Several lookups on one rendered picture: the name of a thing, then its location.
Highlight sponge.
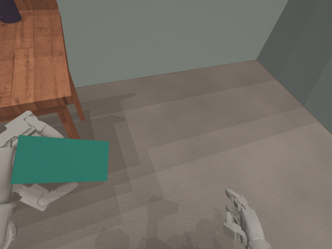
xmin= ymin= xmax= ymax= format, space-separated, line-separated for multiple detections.
xmin=10 ymin=135 xmax=109 ymax=184

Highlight left robot forearm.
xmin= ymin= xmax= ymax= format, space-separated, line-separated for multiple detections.
xmin=0 ymin=202 xmax=18 ymax=249

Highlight left robot hand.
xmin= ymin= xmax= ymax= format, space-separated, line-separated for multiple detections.
xmin=0 ymin=110 xmax=79 ymax=211

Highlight table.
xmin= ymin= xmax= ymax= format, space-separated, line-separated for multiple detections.
xmin=0 ymin=0 xmax=85 ymax=140

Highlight right robot hand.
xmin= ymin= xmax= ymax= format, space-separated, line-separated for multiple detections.
xmin=224 ymin=188 xmax=265 ymax=247

